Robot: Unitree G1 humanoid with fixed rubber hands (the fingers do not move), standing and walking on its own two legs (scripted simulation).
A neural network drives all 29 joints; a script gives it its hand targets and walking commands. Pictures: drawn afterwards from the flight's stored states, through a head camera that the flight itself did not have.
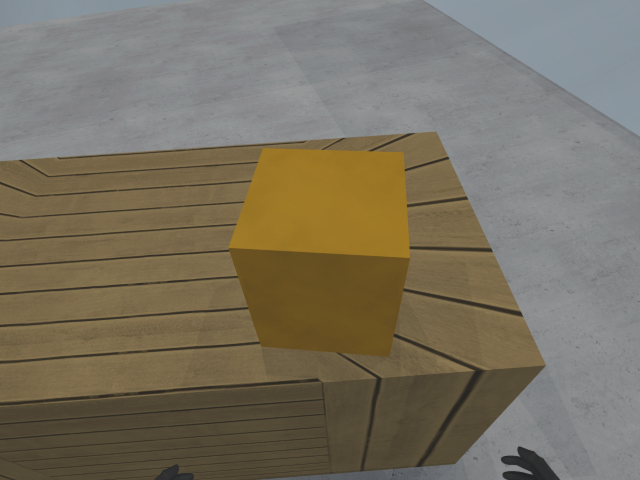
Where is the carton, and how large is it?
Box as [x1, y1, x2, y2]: [229, 148, 409, 356]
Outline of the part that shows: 263,148 229,245 229,250 261,346 388,356 409,260 403,152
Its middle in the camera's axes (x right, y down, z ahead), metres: +0.01 +0.02 +0.60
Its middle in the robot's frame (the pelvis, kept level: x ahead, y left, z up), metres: +0.44 +0.01 +0.01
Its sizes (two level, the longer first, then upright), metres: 0.210 0.200 0.250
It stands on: a pedestal, 0.64 m high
